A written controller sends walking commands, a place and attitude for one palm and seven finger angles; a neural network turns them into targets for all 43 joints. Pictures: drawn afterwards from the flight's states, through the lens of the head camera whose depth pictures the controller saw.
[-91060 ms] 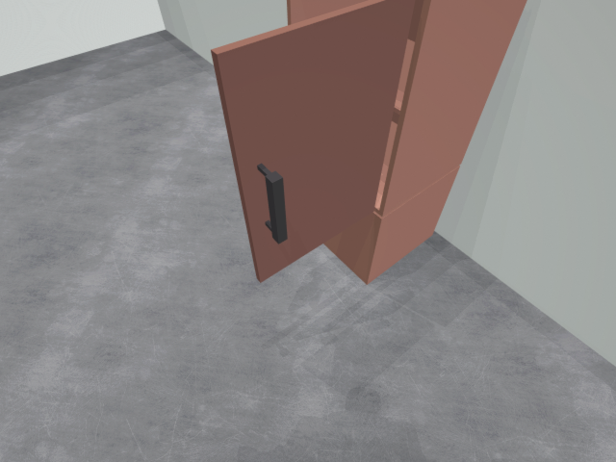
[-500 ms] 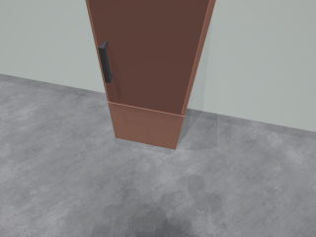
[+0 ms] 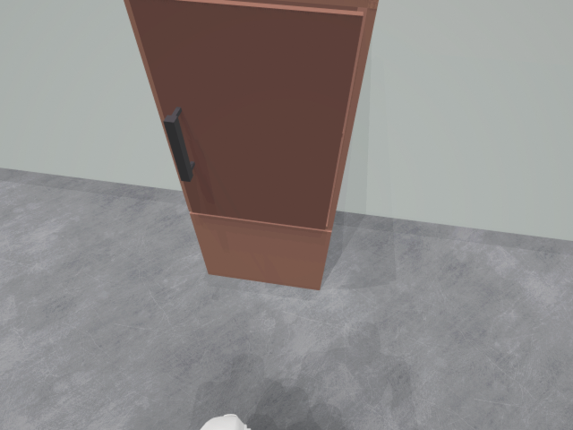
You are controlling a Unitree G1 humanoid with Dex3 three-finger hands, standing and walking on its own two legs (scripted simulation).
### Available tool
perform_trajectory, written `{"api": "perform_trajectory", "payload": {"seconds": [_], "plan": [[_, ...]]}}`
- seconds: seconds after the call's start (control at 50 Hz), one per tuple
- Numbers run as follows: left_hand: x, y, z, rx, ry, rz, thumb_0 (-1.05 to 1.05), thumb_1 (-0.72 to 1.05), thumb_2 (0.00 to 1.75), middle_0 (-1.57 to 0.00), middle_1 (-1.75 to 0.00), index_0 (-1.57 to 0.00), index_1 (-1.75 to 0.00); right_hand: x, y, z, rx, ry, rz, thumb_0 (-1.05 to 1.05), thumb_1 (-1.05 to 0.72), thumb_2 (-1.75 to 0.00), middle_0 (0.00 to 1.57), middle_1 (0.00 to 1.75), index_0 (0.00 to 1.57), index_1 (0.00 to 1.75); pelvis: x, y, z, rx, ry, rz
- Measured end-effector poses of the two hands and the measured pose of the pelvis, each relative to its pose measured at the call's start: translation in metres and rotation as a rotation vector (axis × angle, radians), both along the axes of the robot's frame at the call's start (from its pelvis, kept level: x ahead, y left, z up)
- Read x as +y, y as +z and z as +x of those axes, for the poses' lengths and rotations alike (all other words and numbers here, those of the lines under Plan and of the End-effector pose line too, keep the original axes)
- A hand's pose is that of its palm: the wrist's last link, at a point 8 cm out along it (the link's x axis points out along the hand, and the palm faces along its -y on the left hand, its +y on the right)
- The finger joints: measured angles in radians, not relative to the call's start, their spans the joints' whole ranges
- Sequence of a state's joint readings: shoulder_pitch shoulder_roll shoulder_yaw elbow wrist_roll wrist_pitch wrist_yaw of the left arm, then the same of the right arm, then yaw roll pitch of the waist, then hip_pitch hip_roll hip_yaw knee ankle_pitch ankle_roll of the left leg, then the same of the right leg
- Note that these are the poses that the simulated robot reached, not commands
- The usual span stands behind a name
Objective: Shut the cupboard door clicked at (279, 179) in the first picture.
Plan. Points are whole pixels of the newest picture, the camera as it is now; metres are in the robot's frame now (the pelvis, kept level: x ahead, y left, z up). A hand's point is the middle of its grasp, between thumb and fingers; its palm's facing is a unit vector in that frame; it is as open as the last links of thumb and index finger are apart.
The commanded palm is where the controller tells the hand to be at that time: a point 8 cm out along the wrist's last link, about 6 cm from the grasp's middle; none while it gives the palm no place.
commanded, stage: take the last steps up to it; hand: left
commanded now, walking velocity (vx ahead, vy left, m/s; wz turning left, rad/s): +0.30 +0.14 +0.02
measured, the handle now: (182, 145) +0.71 +0.29 -0.06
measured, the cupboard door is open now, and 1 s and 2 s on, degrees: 0 0 0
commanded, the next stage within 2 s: come to a stop and stand still in 0.44 s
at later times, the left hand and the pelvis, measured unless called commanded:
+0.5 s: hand (174, 359) +0.25 +0.21 -0.17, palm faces +0.03 -0.97 -0.22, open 7.4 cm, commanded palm none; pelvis +0.17 +0.04 -0.02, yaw -1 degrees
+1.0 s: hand (149, 341) +0.29 +0.28 -0.19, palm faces +0.01 -0.97 -0.22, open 7.4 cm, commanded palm none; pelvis +0.24 +0.08 +0.00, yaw -3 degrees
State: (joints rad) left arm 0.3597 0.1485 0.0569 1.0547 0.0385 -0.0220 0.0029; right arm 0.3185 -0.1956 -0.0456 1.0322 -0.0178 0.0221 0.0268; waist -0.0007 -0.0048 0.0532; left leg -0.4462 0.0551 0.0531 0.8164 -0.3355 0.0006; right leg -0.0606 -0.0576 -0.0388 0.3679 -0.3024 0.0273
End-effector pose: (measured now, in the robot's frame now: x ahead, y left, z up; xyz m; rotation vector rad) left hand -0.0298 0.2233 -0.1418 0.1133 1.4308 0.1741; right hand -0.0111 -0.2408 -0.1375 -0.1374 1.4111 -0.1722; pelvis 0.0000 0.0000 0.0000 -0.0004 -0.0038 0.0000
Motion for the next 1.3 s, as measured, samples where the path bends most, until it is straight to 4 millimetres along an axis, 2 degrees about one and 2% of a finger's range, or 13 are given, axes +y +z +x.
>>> {"api": "perform_trajectory", "payload": {"seconds": [0.1,0.16,0.3,0.38,0.46,0.52,0.68,0.78,0.86,0.98,1.12,1.2,1.3], "plan": [[0.029,-0.021,0.007,0.066,0.052,-0.020,0.01,0.91,0.90,-0.20,-0.30,-0.20,-0.30,0.022,-0.007,0.050,-0.051,0.055,-0.035,0.01,-0.91,-0.90,0.20,0.30,0.20,0.30,0.028,-0.017,0.035,0.004,0.024,-0.017],[0.047,-0.026,0.032,0.078,0.028,-0.013,0.01,0.91,0.90,-0.20,-0.29,-0.20,-0.29,0.036,-0.009,0.069,-0.078,0.042,-0.050,0.00,-0.91,-0.90,0.20,0.30,0.20,0.30,0.039,-0.020,0.051,-0.008,0.003,0.006],[0.064,-0.002,0.153,-0.124,-0.047,0.025,0.01,0.91,0.90,-0.20,-0.29,-0.19,-0.29,0.070,-0.008,0.082,-0.027,0.001,0.015,0.00,-0.91,-0.90,0.20,0.30,0.20,0.30,0.048,-0.005,0.092,-0.009,-0.013,0.027],[0.057,0.011,0.219,-0.238,-0.080,0.041,0.01,0.91,0.90,-0.20,-0.29,-0.19,-0.29,0.080,-0.019,0.095,0.016,-0.019,0.071,0.00,-0.90,-0.90,0.20,0.30,0.20,0.30,0.047,-0.006,0.121,-0.014,-0.021,0.039],[0.045,0.007,0.264,-0.299,-0.098,0.059,0.01,0.91,0.90,-0.20,-0.29,-0.19,-0.29,0.079,-0.038,0.120,0.040,-0.041,0.112,0.01,-0.90,-0.90,0.20,0.30,0.20,0.30,0.040,-0.018,0.154,-0.017,-0.033,0.051],[0.038,0.007,0.273,-0.280,-0.074,0.051,0.00,0.91,0.90,-0.20,-0.29,-0.19,-0.29,0.074,-0.036,0.150,0.040,-0.029,0.110,0.01,-0.91,-0.90,0.20,0.30,0.20,0.30,0.038,-0.015,0.174,-0.014,-0.016,0.029],[0.051,0.014,0.267,-0.097,-0.043,0.059,0.00,0.94,0.90,-0.20,-0.29,-0.20,-0.29,0.060,-0.008,0.248,-0.055,0.000,0.029,0.01,-0.92,-0.90,0.20,0.30,0.20,0.30,0.047,0.005,0.220,0.022,-0.026,0.033],[0.065,-0.002,0.266,-0.011,-0.017,0.024,0.00,0.92,0.90,-0.20,-0.29,-0.20,-0.29,0.068,-0.006,0.297,-0.095,0.026,-0.017,0.01,-0.92,-0.90,0.19,0.30,0.20,0.30,0.066,-0.002,0.243,0.007,-0.030,0.009],[0.082,-0.020,0.276,0.014,-0.007,0.015,0.01,0.91,0.90,-0.20,-0.29,-0.20,-0.29,0.080,-0.005,0.322,-0.133,0.044,-0.053,0.01,-0.91,-0.90,0.19,0.30,0.20,0.30,0.078,-0.012,0.254,-0.001,-0.037,-0.003],[0.098,-0.015,0.307,-0.035,-0.046,0.037,0.01,0.91,0.90,-0.20,-0.29,-0.20,-0.29,0.086,0.005,0.327,-0.151,0.049,-0.078,0.00,-0.91,-0.90,0.20,0.30,0.20,0.30,0.078,-0.005,0.244,0.006,-0.048,-0.030],[0.096,0.000,0.334,-0.146,-0.104,0.085,0.01,0.91,0.90,-0.20,-0.29,-0.19,-0.29,0.062,0.000,0.301,-0.166,0.006,-0.067,0.00,-0.90,-0.90,0.20,0.30,0.21,0.30,0.060,-0.006,0.225,0.000,-0.065,-0.032],[0.079,0.003,0.332,-0.215,-0.124,0.119,0.01,0.91,0.90,-0.20,-0.29,-0.19,-0.29,0.036,-0.017,0.279,-0.156,-0.019,-0.040,0.00,-0.90,-0.90,0.20,0.30,0.21,0.30,0.039,-0.017,0.215,-0.001,-0.057,0.004],[0.049,0.009,0.305,-0.179,-0.133,0.099,0.01,0.91,0.90,-0.20,-0.29,-0.19,-0.29,0.015,-0.021,0.249,-0.103,-0.048,-0.025,0.01,-0.91,-0.90,0.20,0.30,0.20,0.30,0.029,-0.012,0.205,-0.010,-0.043,0.005]]}}
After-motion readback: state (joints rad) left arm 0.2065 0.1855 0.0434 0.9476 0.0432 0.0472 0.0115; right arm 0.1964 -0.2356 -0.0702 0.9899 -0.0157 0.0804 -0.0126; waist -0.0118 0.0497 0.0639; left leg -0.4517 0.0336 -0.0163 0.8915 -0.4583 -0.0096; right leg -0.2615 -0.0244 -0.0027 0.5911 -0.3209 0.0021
